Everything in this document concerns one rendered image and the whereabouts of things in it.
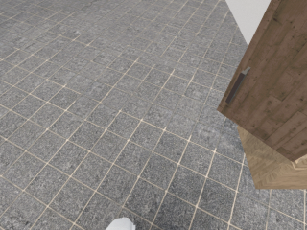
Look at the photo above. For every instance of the handle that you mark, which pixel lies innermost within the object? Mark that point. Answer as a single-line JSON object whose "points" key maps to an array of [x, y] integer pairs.
{"points": [[236, 85]]}

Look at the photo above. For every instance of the left robot thigh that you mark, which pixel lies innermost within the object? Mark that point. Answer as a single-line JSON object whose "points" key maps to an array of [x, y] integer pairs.
{"points": [[121, 224]]}

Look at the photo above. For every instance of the cupboard door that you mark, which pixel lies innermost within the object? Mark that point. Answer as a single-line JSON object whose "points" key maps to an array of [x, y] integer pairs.
{"points": [[271, 101]]}

